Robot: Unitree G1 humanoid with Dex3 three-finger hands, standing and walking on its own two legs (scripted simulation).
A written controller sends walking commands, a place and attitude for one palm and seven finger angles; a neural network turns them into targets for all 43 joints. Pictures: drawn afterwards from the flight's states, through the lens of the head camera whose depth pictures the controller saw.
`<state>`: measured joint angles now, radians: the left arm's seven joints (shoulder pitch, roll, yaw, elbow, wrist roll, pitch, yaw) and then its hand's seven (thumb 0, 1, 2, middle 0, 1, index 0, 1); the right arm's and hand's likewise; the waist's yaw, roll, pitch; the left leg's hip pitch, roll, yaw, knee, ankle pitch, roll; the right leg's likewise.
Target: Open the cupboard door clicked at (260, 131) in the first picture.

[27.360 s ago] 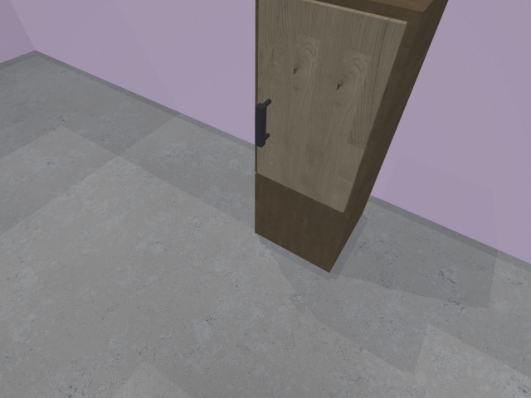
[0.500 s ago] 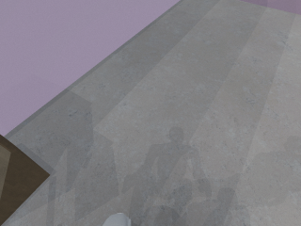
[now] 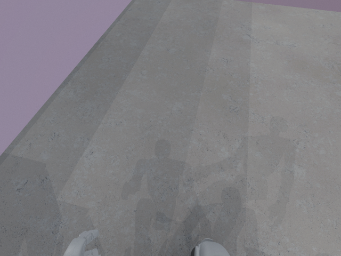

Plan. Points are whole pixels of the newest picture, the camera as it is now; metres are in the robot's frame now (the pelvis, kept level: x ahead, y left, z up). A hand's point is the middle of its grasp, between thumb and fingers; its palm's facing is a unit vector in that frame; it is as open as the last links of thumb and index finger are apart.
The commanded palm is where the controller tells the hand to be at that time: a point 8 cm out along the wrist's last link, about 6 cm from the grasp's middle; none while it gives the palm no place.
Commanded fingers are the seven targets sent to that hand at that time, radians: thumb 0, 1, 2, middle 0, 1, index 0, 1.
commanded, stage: walk to a spot facing it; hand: left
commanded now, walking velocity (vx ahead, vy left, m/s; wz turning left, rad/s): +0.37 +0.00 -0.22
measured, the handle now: out of the picture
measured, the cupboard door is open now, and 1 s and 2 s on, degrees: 47 47 47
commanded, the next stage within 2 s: turn to face it in 0.76 s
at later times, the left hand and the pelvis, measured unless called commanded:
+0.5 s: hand (111, 222) +0.23 +0.18 -0.19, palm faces -0.03 -0.98 -0.19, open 7.3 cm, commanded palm none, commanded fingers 0.00 0.90 0.90 -0.20 -0.30 -0.20 -0.30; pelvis +0.24 -0.01 -0.02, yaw -5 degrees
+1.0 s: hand (148, 140) +0.51 +0.09 -0.17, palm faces -0.05 -0.98 -0.20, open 7.2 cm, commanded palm none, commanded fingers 0.00 0.90 0.90 -0.20 -0.30 -0.20 -0.30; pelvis +0.45 -0.09 +0.00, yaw -4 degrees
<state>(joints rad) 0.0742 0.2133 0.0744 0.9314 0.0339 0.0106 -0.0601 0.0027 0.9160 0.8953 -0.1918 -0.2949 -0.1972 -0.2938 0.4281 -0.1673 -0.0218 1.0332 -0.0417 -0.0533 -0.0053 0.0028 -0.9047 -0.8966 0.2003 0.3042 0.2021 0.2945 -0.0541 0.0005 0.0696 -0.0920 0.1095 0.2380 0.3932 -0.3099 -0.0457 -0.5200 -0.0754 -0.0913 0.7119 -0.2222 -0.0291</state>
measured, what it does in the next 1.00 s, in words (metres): walks ahead: right foot, then left foot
